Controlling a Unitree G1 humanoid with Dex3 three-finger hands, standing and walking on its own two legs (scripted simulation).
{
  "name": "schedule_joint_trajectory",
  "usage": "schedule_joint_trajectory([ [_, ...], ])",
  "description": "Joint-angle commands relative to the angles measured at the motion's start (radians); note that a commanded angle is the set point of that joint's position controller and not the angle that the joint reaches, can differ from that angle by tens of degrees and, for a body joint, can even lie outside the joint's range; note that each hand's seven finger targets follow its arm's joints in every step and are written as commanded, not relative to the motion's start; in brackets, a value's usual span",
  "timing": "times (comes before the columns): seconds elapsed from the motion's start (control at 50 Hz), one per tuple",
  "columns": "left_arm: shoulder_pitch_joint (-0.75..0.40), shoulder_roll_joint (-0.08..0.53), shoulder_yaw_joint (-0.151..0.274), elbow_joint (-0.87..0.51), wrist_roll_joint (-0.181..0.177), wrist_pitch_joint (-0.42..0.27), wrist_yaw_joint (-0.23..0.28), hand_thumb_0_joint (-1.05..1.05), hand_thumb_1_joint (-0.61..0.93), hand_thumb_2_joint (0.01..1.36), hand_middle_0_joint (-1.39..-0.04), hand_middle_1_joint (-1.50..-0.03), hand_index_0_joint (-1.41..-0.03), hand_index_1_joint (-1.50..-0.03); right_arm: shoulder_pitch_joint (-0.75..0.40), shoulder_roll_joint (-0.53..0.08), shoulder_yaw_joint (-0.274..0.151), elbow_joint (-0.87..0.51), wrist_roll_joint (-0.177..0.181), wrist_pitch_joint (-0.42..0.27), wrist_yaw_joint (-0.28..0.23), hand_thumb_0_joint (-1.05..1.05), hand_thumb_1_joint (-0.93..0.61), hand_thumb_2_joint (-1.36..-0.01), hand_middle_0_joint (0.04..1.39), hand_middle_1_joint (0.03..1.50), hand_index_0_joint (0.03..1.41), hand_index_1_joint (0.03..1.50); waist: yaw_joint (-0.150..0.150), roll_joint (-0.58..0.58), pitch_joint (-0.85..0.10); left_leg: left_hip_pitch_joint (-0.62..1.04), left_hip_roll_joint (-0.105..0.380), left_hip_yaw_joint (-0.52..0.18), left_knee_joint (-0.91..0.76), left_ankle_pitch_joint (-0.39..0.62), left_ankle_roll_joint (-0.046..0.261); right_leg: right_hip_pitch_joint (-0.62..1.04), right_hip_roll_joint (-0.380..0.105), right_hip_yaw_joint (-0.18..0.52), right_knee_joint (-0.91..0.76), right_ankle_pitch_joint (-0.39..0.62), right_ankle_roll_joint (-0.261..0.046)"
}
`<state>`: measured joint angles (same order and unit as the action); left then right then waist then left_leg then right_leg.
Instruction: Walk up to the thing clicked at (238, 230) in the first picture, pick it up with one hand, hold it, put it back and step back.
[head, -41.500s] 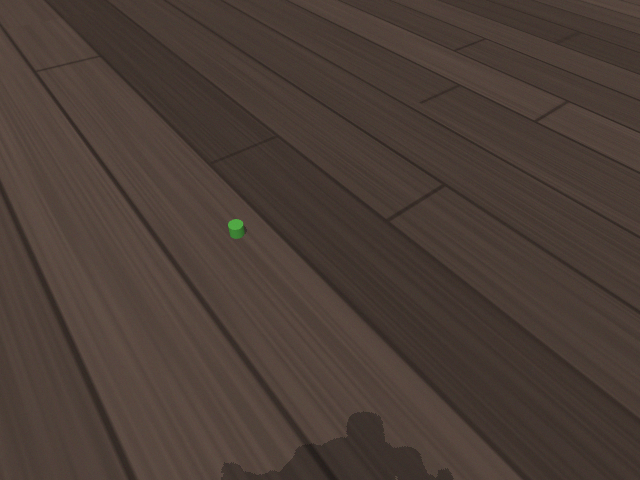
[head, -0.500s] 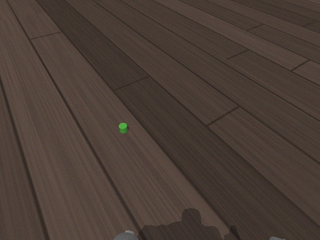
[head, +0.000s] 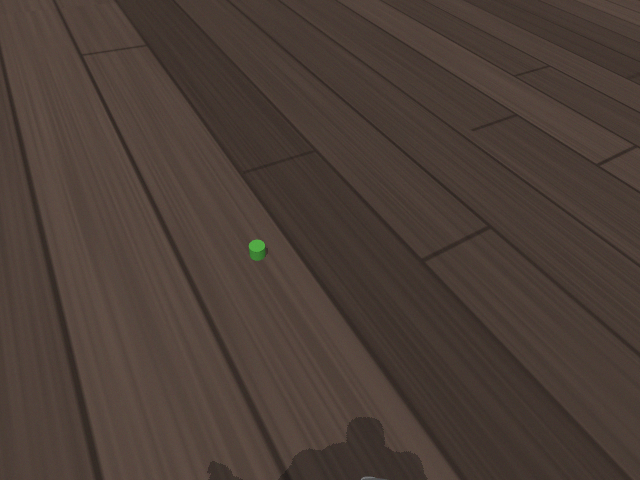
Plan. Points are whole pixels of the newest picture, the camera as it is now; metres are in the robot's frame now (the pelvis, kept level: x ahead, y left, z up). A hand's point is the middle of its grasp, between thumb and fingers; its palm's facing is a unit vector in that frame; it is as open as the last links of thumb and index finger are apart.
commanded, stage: step back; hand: left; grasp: from above
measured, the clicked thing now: (257, 250) +1.06 +0.19 -0.74
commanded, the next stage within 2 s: stand in 0.44 s
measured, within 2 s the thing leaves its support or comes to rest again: neither
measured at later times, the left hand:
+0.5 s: hand out of the picture +0.13 +0.26 -0.15, palm faces +0.05 -0.93 -0.37, open 7.3 cm
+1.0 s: hand out of the picture +0.11 +0.24 -0.14, palm faces +0.01 -0.94 -0.35, open 7.3 cm
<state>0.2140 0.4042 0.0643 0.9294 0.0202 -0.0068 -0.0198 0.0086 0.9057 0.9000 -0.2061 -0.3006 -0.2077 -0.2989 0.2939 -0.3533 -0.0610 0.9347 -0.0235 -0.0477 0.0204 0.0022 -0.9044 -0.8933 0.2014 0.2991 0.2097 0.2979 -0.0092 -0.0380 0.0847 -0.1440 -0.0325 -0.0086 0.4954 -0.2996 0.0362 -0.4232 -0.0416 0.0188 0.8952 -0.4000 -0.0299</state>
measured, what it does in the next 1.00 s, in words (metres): steps on the spot: right foot, then left foot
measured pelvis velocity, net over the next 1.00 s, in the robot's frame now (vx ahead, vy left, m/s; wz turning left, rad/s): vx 0.05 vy -0.01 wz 0.03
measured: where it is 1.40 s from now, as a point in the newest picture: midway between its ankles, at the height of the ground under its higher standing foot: outside the picture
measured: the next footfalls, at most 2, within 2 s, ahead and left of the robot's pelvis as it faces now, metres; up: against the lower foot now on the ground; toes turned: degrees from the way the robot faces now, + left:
right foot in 0.14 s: +0.14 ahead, -0.13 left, +0.00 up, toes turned -2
left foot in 0.44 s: +0.05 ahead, +0.13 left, +0.00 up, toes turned +2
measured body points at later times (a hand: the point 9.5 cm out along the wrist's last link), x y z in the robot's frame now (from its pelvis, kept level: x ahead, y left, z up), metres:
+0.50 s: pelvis +0.02 -0.01 -0.01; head +0.05 -0.02 +0.44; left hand +0.12 +0.30 -0.13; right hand +0.09 -0.31 -0.15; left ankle +0.01 +0.12 -0.74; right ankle +0.10 -0.13 -0.74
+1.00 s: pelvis +0.05 -0.01 +0.01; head +0.06 -0.02 +0.46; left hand +0.11 +0.29 -0.12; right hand +0.16 -0.30 -0.13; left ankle +0.01 +0.12 -0.74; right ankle +0.10 -0.13 -0.74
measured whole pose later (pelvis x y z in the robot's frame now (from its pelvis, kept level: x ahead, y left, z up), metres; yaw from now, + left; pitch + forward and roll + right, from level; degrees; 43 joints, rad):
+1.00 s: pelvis +0.05 -0.01 +0.01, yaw +2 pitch -2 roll +0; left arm 0.10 0.35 -0.01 1.15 0.01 -0.02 -0.01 0.01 0.91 0.90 -0.21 -0.30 -0.21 -0.30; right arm 0.07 -0.35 -0.01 1.11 -0.01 -0.02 0.02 0.00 -0.91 -0.89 0.20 0.30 0.21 0.30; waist 0.02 0.01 0.06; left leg -0.06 0.02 -0.01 0.33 -0.24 -0.03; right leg -0.20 -0.03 -0.06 0.36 -0.12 0.00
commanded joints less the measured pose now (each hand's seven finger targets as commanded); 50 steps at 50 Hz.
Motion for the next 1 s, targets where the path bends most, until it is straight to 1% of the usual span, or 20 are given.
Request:
schedule_joint_trajectory([
  [0.0, -0.036, 0.133, 0.037, -0.071, -0.009, -0.032, 0.012, 0.000, 0.900, 0.900, -0.200, -0.300, -0.200, -0.300, -0.035, -0.228, -0.052, -0.071, 0.003, -0.011, -0.031, 0.000, -0.900, -0.900, 0.200, 0.300, 0.200, 0.300, -0.002, 0.214, 0.006, -0.043, 0.208, -0.124, -0.109, 0.551, 0.137, 0.020, -0.007, -0.055, -0.151, 0.096, 0.016],
  [0.04, -0.047, 0.130, 0.042, -0.057, -0.014, -0.037, 0.020, 0.000, 0.900, 0.900, -0.200, -0.300, -0.200, -0.300, -0.047, -0.229, -0.046, -0.075, 0.008, 0.003, -0.032, 0.000, -0.900, -0.900, 0.200, 0.300, 0.200, 0.300, 0.000, 0.228, -0.023, -0.088, 0.204, -0.112, -0.051, 0.618, 0.123, 0.123, 0.017, -0.083, -0.213, 0.145, 0.015],
  [0.1, 0.019, 0.144, 0.048, -0.007, -0.010, -0.041, 0.032, 0.000, 0.900, 0.900, -0.200, -0.300, -0.200, -0.300, -0.115, -0.212, -0.032, -0.088, 0.024, 0.028, -0.034, 0.000, -0.900, -0.900, 0.200, 0.300, 0.200, 0.300, 0.050, 0.156, -0.091, -0.181, 0.150, -0.092, 0.089, 0.355, 0.073, 0.339, 0.048, -0.093, -0.384, 0.302, 0.004],
  [0.12, 0.032, 0.171, 0.056, -0.002, -0.004, -0.044, 0.037, 0.000, 0.900, 0.900, -0.200, -0.300, -0.200, -0.300, -0.110, -0.181, -0.018, -0.090, 0.030, 0.033, -0.036, 0.000, -0.900, -0.900, 0.200, 0.300, 0.200, 0.300, 0.063, 0.088, -0.117, -0.226, 0.124, -0.096, 0.140, 0.240, 0.046, 0.401, 0.005, -0.037, -0.408, 0.329, -0.008],
  [0.14, 0.022, 0.222, 0.070, -0.010, 0.010, -0.049, 0.041, 0.000, 0.900, 0.900, -0.200, -0.300, -0.200, -0.300, -0.067, -0.141, -0.005, -0.087, 0.033, 0.033, -0.038, 0.000, -0.900, -0.900, 0.200, 0.300, 0.200, 0.300, 0.055, -0.063, -0.157, -0.293, 0.058, -0.090, 0.258, 0.072, 0.015, 0.440, -0.149, 0.179, -0.459, 0.343, -0.055],
  [0.16, -0.015, 0.245, 0.069, -0.033, 0.004, -0.055, 0.042, 0.000, 0.900, 0.900, -0.200, -0.300, -0.200, -0.300, -0.008, -0.124, 0.002, -0.069, 0.031, 0.042, -0.042, 0.000, -0.900, -0.900, 0.200, 0.300, 0.200, 0.300, 0.037, -0.130, -0.182, -0.245, -0.004, -0.089, 0.360, -0.247, -0.011, 0.343, -0.331, 0.408, -0.570, 0.243, -0.136],
  [0.18, -0.103, 0.267, 0.068, -0.048, 0.004, -0.052, 0.040, 0.000, 0.900, 0.900, -0.200, -0.300, -0.200, -0.300, -0.003, -0.196, -0.023, -0.041, 0.023, 0.054, -0.050, 0.000, -0.900, -0.900, 0.200, 0.300, 0.200, 0.300, 0.026, -0.111, -0.155, -0.184, 0.021, -0.095, 0.436, -0.359, -0.019, 0.220, -0.372, 0.467, -0.575, 0.123, -0.223],
  [0.26, -0.139, 0.217, 0.060, -0.033, 0.007, -0.051, 0.040, 0.000, 0.900, 0.900, -0.200, -0.300, -0.200, -0.300, -0.029, -0.206, -0.018, 0.012, 0.014, 0.048, -0.040, 0.000, -0.900, -0.900, 0.200, 0.300, 0.200, 0.300, 0.022, -0.101, -0.090, -0.216, 0.036, -0.088, 0.380, -0.264, -0.018, 0.177, -0.253, 0.261, -0.552, 0.123, -0.146],
  [0.34, -0.163, 0.226, 0.064, -0.024, 0.014, -0.041, 0.035, 0.000, 0.900, 0.900, -0.200, -0.300, -0.200, -0.300, -0.027, -0.200, -0.020, 0.043, 0.000, 0.041, -0.036, 0.000, -0.900, -0.900, 0.200, 0.300, 0.200, 0.300, 0.024, -0.143, -0.120, -0.171, 0.043, 0.001, 0.234, -0.206, -0.031, 0.167, -0.226, 0.186, -0.522, 0.104, -0.133],
  [0.4, -0.206, 0.203, 0.058, -0.027, 0.004, -0.022, 0.030, 0.000, 0.900, 0.900, -0.200, -0.300, -0.200, -0.300, 0.004, -0.182, -0.023, 0.085, -0.008, 0.032, -0.035, 0.000, -0.900, -0.900, 0.200, 0.300, 0.200, 0.300, -0.005, -0.122, -0.135, -0.072, 0.028, 0.040, -0.014, -0.027, -0.027, 0.136, -0.185, 0.119, -0.450, 0.066, -0.096],
  [0.42, -0.165, 0.158, 0.031, 0.001, -0.014, -0.020, 0.025, 0.000, 0.900, 0.900, -0.200, -0.300, -0.200, -0.300, -0.011, -0.166, -0.015, 0.063, -0.006, 0.013, -0.033, 0.000, -0.900, -0.900, 0.200, 0.300, 0.200, 0.300, -0.014, -0.103, -0.145, 0.036, 0.076, -0.047, -0.108, 0.109, -0.029, 0.091, -0.134, 0.079, -0.419, 0.139, -0.049],
  [0.44, -0.134, 0.103, 0.017, 0.002, -0.024, -0.021, 0.022, 0.000, 0.900, 0.900, -0.200, -0.300, -0.200, -0.300, -0.058, -0.234, -0.026, 0.048, -0.015, -0.004, -0.035, 0.000, -0.900, -0.900, 0.200, 0.300, 0.200, 0.300, 0.011, 0.060, -0.171, 0.041, 0.224, -0.258, -0.168, 0.182, 0.009, 0.081, -0.064, 0.013, -0.321, 0.201, 0.003],
  [0.46, -0.152, 0.106, 0.010, 0.011, -0.031, -0.017, 0.023, 0.000, 0.900, 0.900, -0.200, -0.300, -0.200, -0.300, -0.156, -0.287, -0.028, 0.033, -0.012, -0.011, -0.035, 0.000, -0.900, -0.900, 0.200, 0.300, 0.200, 0.300, 0.038, 0.104, -0.120, -0.105, 0.286, -0.329, -0.212, 0.053, 0.052, 0.128, -0.002, -0.024, -0.347, 0.104, 0.020],
  [0.48, -0.165, 0.136, 0.022, 0.029, -0.030, -0.012, 0.020, 0.000, 0.900, 0.900, -0.200, -0.300, -0.200, -0.300, -0.211, -0.294, -0.025, 0.033, -0.010, -0.010, -0.031, 0.000, -0.900, -0.900, 0.200, 0.300, 0.200, 0.300, 0.050, 0.116, -0.081, -0.279, 0.269, -0.306, -0.212, -0.114, 0.069, 0.286, -0.018, 0.014, -0.327, 0.049, 0.018],
  [0.5, -0.167, 0.132, 0.018, 0.044, -0.026, -0.017, 0.014, 0.000, 0.900, 0.900, -0.200, -0.300, -0.200, -0.300, -0.245, -0.246, -0.015, 0.042, -0.004, -0.004, -0.028, 0.000, -0.900, -0.900, 0.200, 0.300, 0.200, 0.300, 0.071, 0.078, -0.062, -0.284, 0.225, -0.228, -0.201, -0.157, 0.044, 0.322, -0.035, 0.024, -0.401, 0.088, 0.012],
  [0.54, -0.175, 0.143, 0.008, 0.064, -0.016, -0.029, 0.008, 0.000, 0.900, 0.900, -0.200, -0.300, -0.200, -0.300, -0.228, -0.196, 0.005, 0.049, 0.004, 0.000, -0.025, 0.000, -0.900, -0.900, 0.200, 0.300, 0.200, 0.300, 0.043, 0.080, -0.080, -0.191, 0.163, -0.137, -0.193, -0.024, -0.009, 0.322, -0.082, 0.052, -0.450, 0.222, -0.008],
  [0.56, -0.159, 0.143, 0.005, 0.073, -0.017, -0.032, 0.007, 0.000, 0.900, 0.900, -0.200, -0.300, -0.200, -0.300, -0.221, -0.202, 0.006, 0.059, 0.005, -0.006, -0.026, 0.000, -0.900, -0.900, 0.200, 0.300, 0.200, 0.300, 0.040, 0.103, -0.100, -0.126, 0.167, -0.138, -0.183, 0.065, -0.017, 0.311, -0.087, 0.051, -0.462, 0.288, -0.011],
  [0.64, -0.171, 0.148, -0.014, 0.099, -0.020, -0.030, 0.008, 0.000, 0.900, 0.900, -0.200, -0.300, -0.200, -0.300, -0.211, -0.213, 0.004, 0.097, 0.010, -0.003, -0.024, 0.000, -0.900, -0.900, 0.200, 0.300, 0.200, 0.300, 0.032, 0.128, -0.055, -0.110, 0.175, -0.137, -0.236, 0.069, -0.019, 0.302, -0.076, 0.041, -0.507, 0.248, -0.006],
  [0.8, -0.154, 0.155, -0.032, 0.144, -0.016, -0.042, 0.018, 0.000, 0.900, 0.900, -0.200, -0.300, -0.200, -0.300, -0.208, -0.208, 0.007, 0.127, 0.020, 0.004, -0.024, 0.000, -0.900, -0.900, 0.200, 0.300, 0.200, 0.300, 0.012, 0.052, -0.116, 0.032, 0.166, -0.086, -0.216, 0.246, -0.019, 0.315, -0.095, 0.037, -0.555, 0.415, 0.007],
  [0.98, -0.160, 0.160, -0.035, 0.165, -0.012, -0.042, 0.021, 0.000, 0.900, 0.900, -0.200, -0.300, -0.200, -0.300, -0.237, -0.203, 0.013, 0.136, 0.016, 0.015, -0.019, 0.000, -0.900, -0.900, 0.200, 0.300, 0.200, 0.300, 0.014, 0.026, -0.112, 0.015, 0.161, -0.072, -0.244, 0.144, -0.021, 0.317, -0.099, 0.046, -0.594, 0.323, 0.012],
])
